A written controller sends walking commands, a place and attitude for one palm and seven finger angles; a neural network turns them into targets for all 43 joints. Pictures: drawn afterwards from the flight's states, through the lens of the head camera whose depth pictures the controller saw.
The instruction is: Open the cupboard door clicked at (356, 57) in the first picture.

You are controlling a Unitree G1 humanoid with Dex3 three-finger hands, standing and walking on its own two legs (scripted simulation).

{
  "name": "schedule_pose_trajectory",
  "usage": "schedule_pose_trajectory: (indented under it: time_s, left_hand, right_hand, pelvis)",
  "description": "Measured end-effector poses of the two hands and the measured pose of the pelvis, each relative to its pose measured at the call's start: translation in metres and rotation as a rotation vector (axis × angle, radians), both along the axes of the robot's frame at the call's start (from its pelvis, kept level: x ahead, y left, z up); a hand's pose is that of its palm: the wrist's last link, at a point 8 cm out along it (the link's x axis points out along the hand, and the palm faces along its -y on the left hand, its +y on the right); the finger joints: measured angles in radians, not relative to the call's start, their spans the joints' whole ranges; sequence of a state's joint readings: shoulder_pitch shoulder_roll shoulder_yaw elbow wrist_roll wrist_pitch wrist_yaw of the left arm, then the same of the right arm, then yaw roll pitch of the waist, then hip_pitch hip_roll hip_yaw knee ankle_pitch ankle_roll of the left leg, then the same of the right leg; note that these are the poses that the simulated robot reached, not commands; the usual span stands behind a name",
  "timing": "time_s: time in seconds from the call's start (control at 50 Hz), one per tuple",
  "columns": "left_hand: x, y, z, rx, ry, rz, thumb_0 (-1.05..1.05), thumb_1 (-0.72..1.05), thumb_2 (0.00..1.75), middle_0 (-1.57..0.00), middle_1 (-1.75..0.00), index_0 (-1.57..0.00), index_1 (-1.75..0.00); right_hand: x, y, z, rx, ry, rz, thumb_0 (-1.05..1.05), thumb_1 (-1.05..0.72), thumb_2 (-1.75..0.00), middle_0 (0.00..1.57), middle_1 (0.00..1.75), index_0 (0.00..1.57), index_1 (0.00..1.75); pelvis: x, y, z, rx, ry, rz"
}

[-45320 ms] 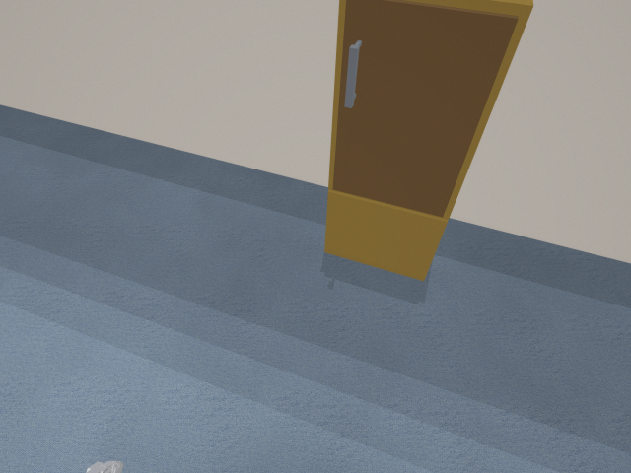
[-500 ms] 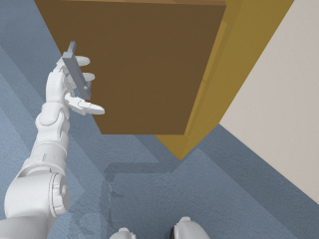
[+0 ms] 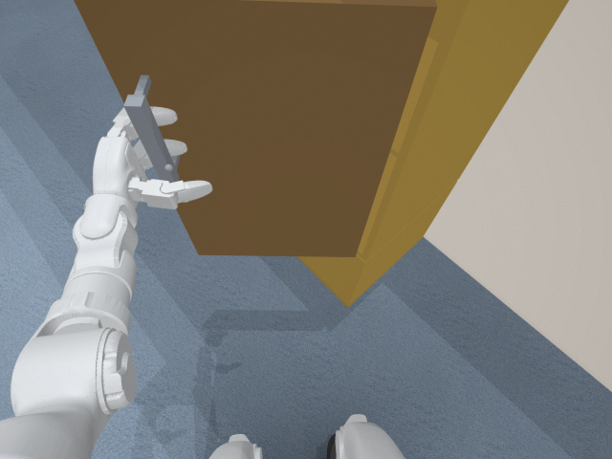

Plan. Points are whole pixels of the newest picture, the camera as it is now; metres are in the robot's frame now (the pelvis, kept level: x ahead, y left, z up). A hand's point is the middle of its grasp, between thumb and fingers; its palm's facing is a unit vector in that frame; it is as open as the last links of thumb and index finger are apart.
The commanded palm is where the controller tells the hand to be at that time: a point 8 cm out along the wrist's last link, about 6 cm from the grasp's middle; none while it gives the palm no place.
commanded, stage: close the thumb around the handle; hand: left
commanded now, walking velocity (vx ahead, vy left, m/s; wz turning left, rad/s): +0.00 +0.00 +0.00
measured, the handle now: (158, 135) +0.53 +0.18 +0.08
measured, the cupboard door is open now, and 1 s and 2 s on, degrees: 47 67 88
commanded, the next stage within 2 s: pull the door open along its arc in 0.42 s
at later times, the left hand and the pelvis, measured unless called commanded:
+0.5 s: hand (167, 167) +0.47 +0.16 +0.08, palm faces -0.03 -1.00 -0.01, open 5.7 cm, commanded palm +0.45 +0.21 +0.08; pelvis +0.00 +0.01 +0.00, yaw +0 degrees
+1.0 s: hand (180, 242) +0.36 +0.13 +0.08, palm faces -0.01 -1.00 +0.03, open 6.0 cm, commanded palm +0.31 +0.19 +0.08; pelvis +0.02 +0.00 +0.02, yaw -1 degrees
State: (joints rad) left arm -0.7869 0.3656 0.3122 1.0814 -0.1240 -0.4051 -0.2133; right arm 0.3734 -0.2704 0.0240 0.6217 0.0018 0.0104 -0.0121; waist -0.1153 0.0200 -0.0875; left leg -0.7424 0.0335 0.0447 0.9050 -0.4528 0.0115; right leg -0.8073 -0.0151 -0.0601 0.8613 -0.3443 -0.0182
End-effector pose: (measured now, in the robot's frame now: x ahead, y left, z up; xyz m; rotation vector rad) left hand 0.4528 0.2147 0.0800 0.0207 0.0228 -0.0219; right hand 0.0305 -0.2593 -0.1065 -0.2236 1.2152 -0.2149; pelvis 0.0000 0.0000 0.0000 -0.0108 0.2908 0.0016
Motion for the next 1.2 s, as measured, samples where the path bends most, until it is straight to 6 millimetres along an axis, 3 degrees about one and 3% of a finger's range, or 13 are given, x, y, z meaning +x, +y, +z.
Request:
schedule_pose_trajectory:
  time_s: [0.34, 0.62, 0.72, 0.82, 0.9, 0.96, 1.08, 1.2]
  left_hand:
    - [0.002, 0.004, 0.0, -0.006, -0.003, -0.011, 0.01, 0.71, 0.82, -0.38, -1.33, -0.38, -1.33]
    - [0.0, 0.001, 0.0, -0.007, -0.009, -0.004, 0.02, 0.74, 0.83, -0.36, -1.35, -0.35, -1.35]
    - [-0.009, 0.001, 0.0, -0.01, -0.012, -0.005, 0.02, 0.75, 0.81, -0.35, -1.34, -0.35, -1.35]
    - [-0.032, -0.002, -0.001, -0.016, -0.025, -0.013, 0.02, 0.74, 0.78, -0.35, -1.34, -0.34, -1.35]
    - [-0.064, -0.009, -0.001, -0.016, -0.037, -0.034, 0.02, 0.73, 0.76, -0.35, -1.34, -0.33, -1.34]
    - [-0.093, -0.018, -0.001, -0.029, -0.04, -0.044, 0.02, 0.73, 0.75, -0.34, -1.34, -0.32, -1.33]
    - [-0.148, -0.052, -0.001, -0.091, -0.042, 0.143, 0.03, 0.7, 0.76, -0.34, -1.33, -0.34, -1.3]
    - [-0.186, -0.083, 0.003, -0.075, -0.013, 0.296, 0.03, 0.68, 0.76, -0.35, -1.3, -0.36, -1.31]
  right_hand:
    - [0.001, 0.003, 0.002, -0.006, -0.004, -0.004, 0.01, -0.91, -0.9, 0.2, 0.3, 0.21, 0.3]
    - [0.004, 0.007, 0.0, 0.005, -0.005, -0.001, 0.01, -0.91, -0.9, 0.2, 0.3, 0.21, 0.3]
    - [0.007, 0.008, 0.003, 0.018, -0.028, -0.017, 0.01, -0.91, -0.9, 0.2, 0.3, 0.21, 0.3]
    - [0.019, 0.01, 0.008, 0.038, -0.075, -0.024, 0.01, -0.91, -0.9, 0.2, 0.3, 0.2, 0.3]
    - [0.04, 0.012, 0.015, 0.054, -0.143, -0.011, 0.01, -0.91, -0.9, 0.2, 0.3, 0.2, 0.3]
    - [0.062, 0.014, 0.02, 0.065, -0.21, 0.014, 0.01, -0.91, -0.9, 0.2, 0.3, 0.2, 0.3]
    - [0.12, 0.027, 0.031, 0.093, -0.347, 0.119, 0.01, -0.91, -0.9, 0.2, 0.3, 0.2, 0.3]
    - [0.17, 0.044, 0.045, 0.123, -0.455, 0.211, 0.01, -0.91, -0.9, 0.2, 0.3, 0.2, 0.3]
  pelvis:
    - [0.001, 0.003, 0.0, -0.003, 0.001, -0.003]
    - [0.002, 0.005, 0.0, -0.003, 0.001, -0.004]
    - [0.005, 0.005, 0.003, -0.001, -0.005, -0.016]
    - [0.01, 0.005, 0.008, 0.002, -0.025, -0.028]
    - [0.014, 0.005, 0.012, 0.005, -0.049, -0.031]
    - [0.016, 0.005, 0.015, 0.006, -0.072, -0.03]
    - [0.016, 0.002, 0.017, 0.012, -0.111, -0.013]
    - [0.019, -0.007, 0.017, 0.019, -0.14, 0.001]
